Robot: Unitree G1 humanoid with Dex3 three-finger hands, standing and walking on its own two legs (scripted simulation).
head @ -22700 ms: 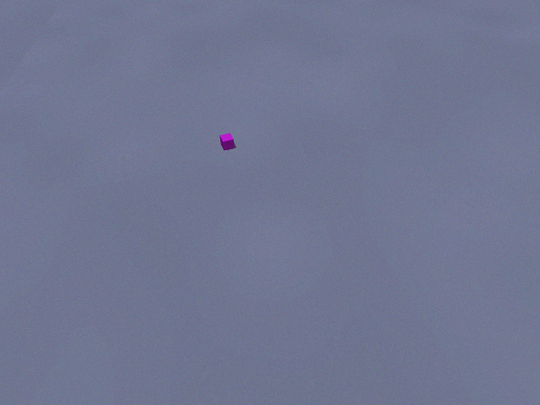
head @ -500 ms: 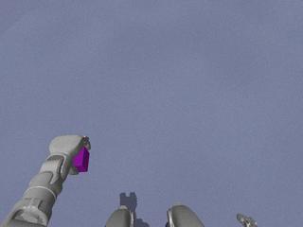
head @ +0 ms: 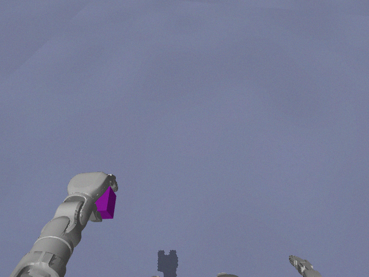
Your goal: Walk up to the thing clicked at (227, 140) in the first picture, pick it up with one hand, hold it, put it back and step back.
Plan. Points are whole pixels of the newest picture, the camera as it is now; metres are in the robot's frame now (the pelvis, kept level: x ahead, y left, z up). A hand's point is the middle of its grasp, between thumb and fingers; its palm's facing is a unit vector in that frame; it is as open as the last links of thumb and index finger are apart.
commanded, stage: hold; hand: left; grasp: from above
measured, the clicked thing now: (99, 203) +0.32 +0.23 -0.10
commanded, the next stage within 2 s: crouch in 1.74 s
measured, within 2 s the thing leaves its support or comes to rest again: neither
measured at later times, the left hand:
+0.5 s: hand (93, 197) +0.31 +0.22 -0.03, palm faces -0.46 -0.02 -0.89, open 9.2 cm
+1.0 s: hand (95, 202) +0.29 +0.21 -0.01, palm faces -0.45 -0.02 -0.89, open 9.2 cm
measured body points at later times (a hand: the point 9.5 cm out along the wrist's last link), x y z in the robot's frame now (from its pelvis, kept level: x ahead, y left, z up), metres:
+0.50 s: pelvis +0.01 +0.00 +0.02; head +0.03 -0.01 +0.46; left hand +0.33 +0.22 +0.02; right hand +0.12 -0.26 -0.10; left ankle +0.01 +0.10 -0.71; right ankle +0.02 -0.12 -0.71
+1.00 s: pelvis -0.01 -0.01 +0.02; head +0.00 -0.03 +0.47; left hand +0.31 +0.21 +0.04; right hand +0.13 -0.27 -0.09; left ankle +0.01 +0.10 -0.71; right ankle +0.02 -0.12 -0.71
